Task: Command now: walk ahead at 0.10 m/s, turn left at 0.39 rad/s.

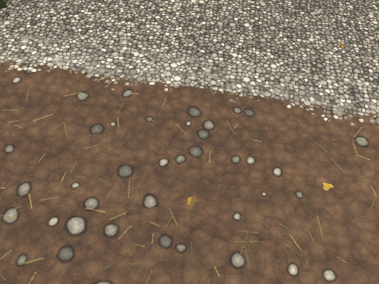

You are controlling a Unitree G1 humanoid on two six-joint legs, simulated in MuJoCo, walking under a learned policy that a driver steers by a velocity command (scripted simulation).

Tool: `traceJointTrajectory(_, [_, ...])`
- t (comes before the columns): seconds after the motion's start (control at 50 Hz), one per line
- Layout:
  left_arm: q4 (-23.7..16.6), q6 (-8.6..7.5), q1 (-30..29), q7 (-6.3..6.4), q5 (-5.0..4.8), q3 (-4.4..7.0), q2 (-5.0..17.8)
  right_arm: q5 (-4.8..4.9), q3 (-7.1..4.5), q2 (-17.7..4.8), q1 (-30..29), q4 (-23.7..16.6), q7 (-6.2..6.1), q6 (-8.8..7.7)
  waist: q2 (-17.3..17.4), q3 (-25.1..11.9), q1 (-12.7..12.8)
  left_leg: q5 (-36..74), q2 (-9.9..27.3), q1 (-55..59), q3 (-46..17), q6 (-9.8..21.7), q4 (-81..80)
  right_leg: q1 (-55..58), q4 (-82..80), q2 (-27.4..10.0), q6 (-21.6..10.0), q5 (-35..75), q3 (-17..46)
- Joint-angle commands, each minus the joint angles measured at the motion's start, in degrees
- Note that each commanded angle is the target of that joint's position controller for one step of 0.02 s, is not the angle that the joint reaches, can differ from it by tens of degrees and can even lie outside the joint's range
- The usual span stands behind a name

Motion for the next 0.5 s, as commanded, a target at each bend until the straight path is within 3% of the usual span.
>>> traceJointTrajectory(0.02, [-3.24,-0.93,3.38,-1.35,-0.24,0.77,4.34,-0.2,-1.45,-7.42,-2.84,-4.28,-0.57,-0.74,13.35,-11.86,1.34,-18.28,12.74,6.1,-14.05,8.1,-9.57,9.97,-9.79,-0.92,-0.48,0.47,-2.81])
traceJointTrajectory(0.06, [-3.41,-2.1,4.32,-2.44,-0.55,0.74,4.39,-0.74,-1.15,-6.88,0.2,-3.17,0.04,-0.8,13.9,-10.98,0.42,-21.9,13.36,4.96,-14.9,8.29,-8.43,16.42,-16.54,0.07,-1.88,-4.1,-5.6])
traceJointTrajectory(0.1, [-1.91,-3.16,8.27,-3.35,-0.71,0.63,2.82,-0.28,-0.32,-4.95,2.3,-1.96,0.24,-0.8,11.87,-7.95,2.34,-29.64,11.12,1.47,-14.89,6.04,-6.11,24.67,-29.57,0.66,-4.9,-1.3,-7.89])
traceJointTrajectory(0.12, [-1.11,-3.63,10.7,-3.52,-0.07,0.81,3.97,-0.04,0.18,-3.1,3.14,-1.82,0.18,-1.06,7.04,-5.79,2.88,-30.85,7.55,-2.46,-11.95,3.43,0.92,28.29,-35.53,-3.98,-7.22,-5.34,-2.0])
traceJointTrajectory(0.14, [-0.28,-3.84,15.55,-3.43,1.04,0.85,6.45,-0.03,1.08,0.94,3.96,-1.9,0.35,-1.64,-4.22,-6.86,2.52,-28.31,0.72,-9.18,-1.73,-0.45,20.61,32.96,-40.24,-16.18,-11.22,-11.85,12.15])
traceJointTrajectory(0.16, [0.64,-4.5,17.12,-4.36,2.54,2.97,13.89,1.29,-0.42,-3.5,-0.32,-6.08,0.71,-3.3,-16.15,1.37,2.7,-26.94,-1.19,-23.67,-0.3,-0.16,24.63,29.36,-49.86,-23.16,-19.7,-22.78,34.39])
traceJointTrajectory(0.18, [-0.59,-5.53,13.84,-4.11,2.09,2.66,11.34,1.72,-1.66,-8.04,-3.92,-5.99,0.69,-4.45,-9.87,5.57,2.85,-20.27,2.45,-26.7,-3.7,0.16,28.83,28.58,-50.66,-22.76,-20.22,-27.02,32.88])
traceJointTrajectory(0.2, [-0.62,-6.01,12.09,-3.54,0.99,2.12,8.83,1.5,-2.09,-8.75,-3.62,-4.88,1.06,-4.83,-7.75,5.48,2.17,-14.31,3.64,-27.5,-3.03,-0.03,28.97,30.34,-49.77,-19.94,-17.79,-23.63,26.63])
traceJointTrajectory(0.24, [-0.24,-6.12,12.47,-2.96,-0.46,1.61,7.25,0.28,-1.86,-6.25,-2.69,-3.31,1.57,-4.87,-7.55,3.35,2.27,-7.49,6.27,-25.83,0.95,-1.72,28.67,32.89,-50.71,-16.41,-15.33,-16.47,18.56])
traceJointTrajectory(0.3, [1.97,-6.46,17.82,-2.97,-0.5,0.68,4.1,0.34,-1.26,-2.28,-4.74,-3.2,2.19,-5.4,-7.3,1.29,4.0,-0.23,7.74,-23.23,5.59,-2.85,27.87,34.77,-51.53,-13.37,-14.66,-4.07,9.84])
traceJointTrajectory(0.4, [3.41,-5.97,21.91,-3.0,-0.64,0.83,5.39,0.9,-0.3,0.37,-10.68,-4.78,3.23,-6.28,-7.51,1.51,6.95,4.96,7.91,-17.64,8.81,-3.87,13.04,36.08,-51.36,-11.76,-14.56,6.96,2.46])
traceJointTrajectory(0.5, [4.88,-5.11,24.81,-3.15,-1.44,1.37,7.42,1.61,0.23,0.1,-15.2,-6.41,4.88,-7.28,-7.54,3.73,8.54,1.82,6.58,-11.38,11.1,-2.78,3.39,36.83,-48.89,-14.24,-15.73,12.23,2.1])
